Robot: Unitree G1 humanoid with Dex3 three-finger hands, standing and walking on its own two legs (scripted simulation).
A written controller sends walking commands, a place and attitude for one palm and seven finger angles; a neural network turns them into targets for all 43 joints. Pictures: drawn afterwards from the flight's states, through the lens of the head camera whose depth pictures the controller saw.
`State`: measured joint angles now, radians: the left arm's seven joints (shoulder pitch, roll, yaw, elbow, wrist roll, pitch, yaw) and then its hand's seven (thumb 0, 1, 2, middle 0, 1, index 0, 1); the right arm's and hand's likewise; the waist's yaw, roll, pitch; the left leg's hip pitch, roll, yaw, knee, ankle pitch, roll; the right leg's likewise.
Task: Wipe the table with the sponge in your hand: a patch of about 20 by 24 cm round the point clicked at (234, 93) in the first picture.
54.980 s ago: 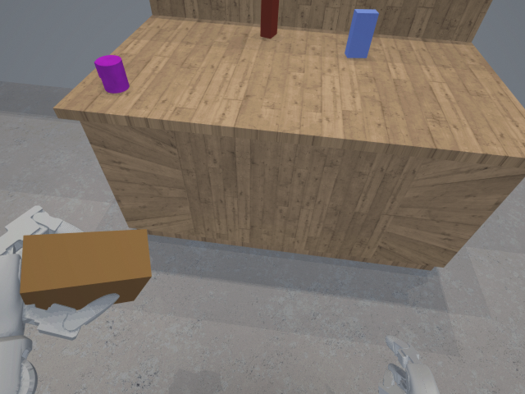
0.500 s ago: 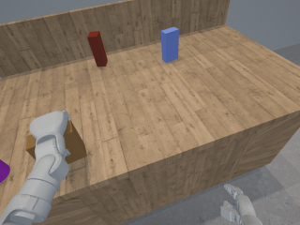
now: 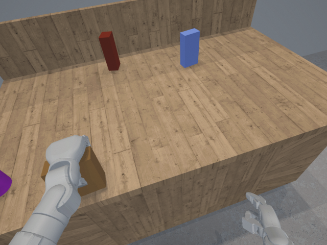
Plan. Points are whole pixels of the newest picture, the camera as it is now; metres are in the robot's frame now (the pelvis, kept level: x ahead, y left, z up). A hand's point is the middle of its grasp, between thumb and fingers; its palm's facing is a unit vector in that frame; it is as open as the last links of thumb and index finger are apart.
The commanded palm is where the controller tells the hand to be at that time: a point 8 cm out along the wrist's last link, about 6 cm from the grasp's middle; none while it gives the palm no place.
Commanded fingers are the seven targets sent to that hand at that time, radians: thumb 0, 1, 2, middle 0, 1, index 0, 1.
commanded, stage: move the sponge above the wiping area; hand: left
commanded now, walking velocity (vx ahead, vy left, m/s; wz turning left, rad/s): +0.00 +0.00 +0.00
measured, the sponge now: (79, 178) +0.27 +0.28 -0.01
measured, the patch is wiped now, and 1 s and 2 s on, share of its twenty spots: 0.00 0.00 0.00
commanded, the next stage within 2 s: lower the sponge onto the table in 1.34 s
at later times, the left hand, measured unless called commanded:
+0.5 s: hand (85, 164) +0.28 +0.25 +0.04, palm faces -0.16 -0.10 -0.98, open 9.6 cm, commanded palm +0.28 +0.27 +0.14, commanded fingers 0.00 0.10 1.30 -1.20 -1.60 -1.20 -1.60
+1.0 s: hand (88, 149) +0.31 +0.24 +0.08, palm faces +0.04 -0.06 -1.00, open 9.6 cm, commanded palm +0.29 +0.27 +0.15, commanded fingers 0.00 0.10 1.30 -1.20 -1.60 -1.20 -1.60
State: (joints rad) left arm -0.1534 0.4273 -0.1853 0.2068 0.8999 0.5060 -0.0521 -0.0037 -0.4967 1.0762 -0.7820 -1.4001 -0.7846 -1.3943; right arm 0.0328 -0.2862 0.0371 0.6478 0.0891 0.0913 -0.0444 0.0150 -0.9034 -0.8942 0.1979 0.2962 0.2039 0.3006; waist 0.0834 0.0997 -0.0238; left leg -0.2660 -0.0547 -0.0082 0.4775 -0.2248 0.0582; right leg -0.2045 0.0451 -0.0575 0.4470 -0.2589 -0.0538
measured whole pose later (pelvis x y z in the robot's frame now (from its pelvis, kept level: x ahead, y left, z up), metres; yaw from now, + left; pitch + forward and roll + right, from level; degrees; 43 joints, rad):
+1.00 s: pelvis -0.01 +0.00 +0.00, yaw -2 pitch +0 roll +0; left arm -0.17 0.42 -0.15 0.18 0.97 0.22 0.09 0.00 -0.49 1.06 -0.80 -1.40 -0.80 -1.40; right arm 0.07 -0.26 0.02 0.68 0.06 0.04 -0.07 0.01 -0.90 -0.89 0.20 0.30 0.20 0.30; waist 0.10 0.08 -0.03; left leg -0.26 -0.04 0.01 0.49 -0.23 0.05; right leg -0.21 0.06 -0.03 0.46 -0.26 -0.06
